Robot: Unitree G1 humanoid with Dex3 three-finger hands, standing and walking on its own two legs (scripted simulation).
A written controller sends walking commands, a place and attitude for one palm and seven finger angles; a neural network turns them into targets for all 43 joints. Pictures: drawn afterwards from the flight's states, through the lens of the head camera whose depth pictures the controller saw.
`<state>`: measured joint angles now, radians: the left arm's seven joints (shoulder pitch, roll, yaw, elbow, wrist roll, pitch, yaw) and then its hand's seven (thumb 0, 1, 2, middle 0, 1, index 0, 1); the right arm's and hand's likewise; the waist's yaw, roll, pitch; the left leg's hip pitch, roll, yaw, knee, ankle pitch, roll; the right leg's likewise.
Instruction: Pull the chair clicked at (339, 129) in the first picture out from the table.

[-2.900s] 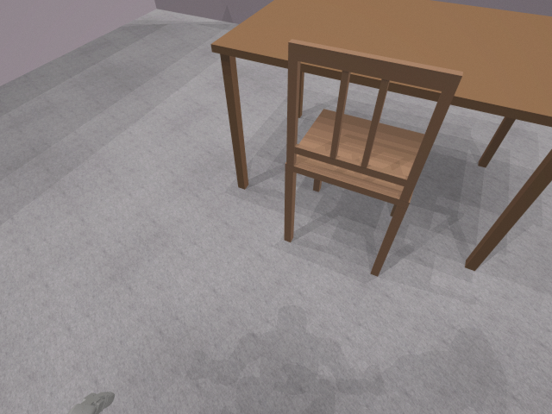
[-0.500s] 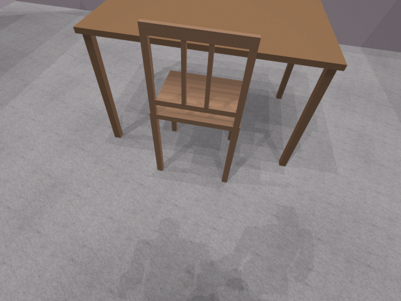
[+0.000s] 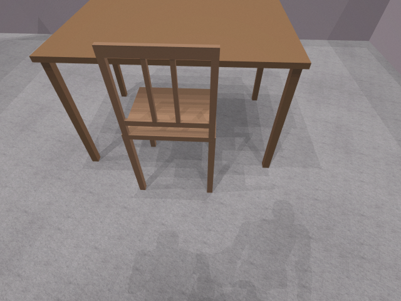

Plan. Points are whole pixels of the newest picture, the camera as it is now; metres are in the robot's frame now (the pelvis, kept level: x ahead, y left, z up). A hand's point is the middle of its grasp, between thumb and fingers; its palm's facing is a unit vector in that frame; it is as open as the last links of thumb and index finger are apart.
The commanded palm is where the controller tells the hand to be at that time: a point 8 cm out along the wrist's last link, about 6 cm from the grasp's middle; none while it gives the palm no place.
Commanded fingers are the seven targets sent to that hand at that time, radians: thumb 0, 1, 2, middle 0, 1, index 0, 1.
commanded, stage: take the last steps up to it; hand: left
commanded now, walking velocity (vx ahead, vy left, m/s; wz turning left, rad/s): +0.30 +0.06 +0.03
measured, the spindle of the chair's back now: (149, 92) +0.85 +0.21 -0.08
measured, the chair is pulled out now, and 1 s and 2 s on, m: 0.00 0.00 0.00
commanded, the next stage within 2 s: come to a stop and stand still in 0.84 s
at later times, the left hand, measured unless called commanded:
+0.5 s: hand out of the picture +0.14 +0.25 -0.18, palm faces +0.07 -0.99 -0.16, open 7.4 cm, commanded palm none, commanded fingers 0.00 0.90 0.90 -0.20 -0.30 -0.20 -0.30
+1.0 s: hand (131, 220) +0.36 +0.20 -0.16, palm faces +0.04 -0.98 -0.21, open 7.2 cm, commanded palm none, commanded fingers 0.00 0.90 0.90 -0.20 -0.30 -0.20 -0.30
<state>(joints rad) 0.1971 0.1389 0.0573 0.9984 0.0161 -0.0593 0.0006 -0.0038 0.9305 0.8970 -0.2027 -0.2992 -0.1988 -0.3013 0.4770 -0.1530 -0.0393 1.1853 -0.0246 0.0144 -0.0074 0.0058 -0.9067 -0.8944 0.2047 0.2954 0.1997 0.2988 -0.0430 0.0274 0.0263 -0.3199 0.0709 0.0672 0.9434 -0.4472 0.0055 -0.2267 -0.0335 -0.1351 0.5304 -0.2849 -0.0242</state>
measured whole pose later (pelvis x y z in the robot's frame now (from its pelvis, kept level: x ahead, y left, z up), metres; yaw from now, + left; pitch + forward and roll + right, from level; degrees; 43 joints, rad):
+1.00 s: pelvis +0.33 +0.03 +0.01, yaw +0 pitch +0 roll +0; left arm 0.28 0.14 0.05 1.06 0.03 -0.06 0.02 0.00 0.94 0.90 -0.20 -0.30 -0.20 -0.30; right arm 0.27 -0.16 -0.05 1.08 -0.02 -0.01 -0.01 0.00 -0.91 -0.89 0.20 0.30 0.20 0.30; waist -0.02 0.03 0.03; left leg -0.47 0.08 0.08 0.94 -0.33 -0.01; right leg -0.19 -0.01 -0.15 0.40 -0.22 -0.06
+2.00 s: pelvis +0.36 +0.02 +0.00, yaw +0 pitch +0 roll +1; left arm 0.30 0.17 -0.01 1.05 0.02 -0.01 0.03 0.01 0.91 0.90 -0.20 -0.30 -0.20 -0.30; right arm 0.32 -0.15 0.01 1.08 -0.01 0.00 -0.01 0.00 -0.91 -0.89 0.20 0.30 0.20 0.30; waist -0.02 -0.01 0.03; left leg -0.24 -0.01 0.08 0.48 -0.24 0.03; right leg -0.19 -0.03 -0.04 0.51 -0.32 0.00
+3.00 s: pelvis +0.39 +0.01 +0.01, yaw +0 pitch +0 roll +1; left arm 0.30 0.15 -0.02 1.13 0.02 -0.03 0.04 0.01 0.91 0.90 -0.20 -0.30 -0.20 -0.30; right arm 0.26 -0.15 0.02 1.16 -0.01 -0.02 -0.03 0.00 -0.91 -0.89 0.20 0.30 0.20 0.30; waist 0.00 -0.02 0.03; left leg -0.15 -0.01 0.07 0.38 -0.23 0.02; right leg -0.09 -0.02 -0.05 0.40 -0.30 -0.01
